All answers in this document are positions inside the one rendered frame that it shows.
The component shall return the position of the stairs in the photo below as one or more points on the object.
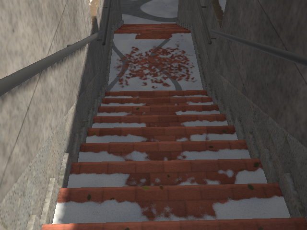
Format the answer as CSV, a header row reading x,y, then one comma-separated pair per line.
x,y
152,27
167,160

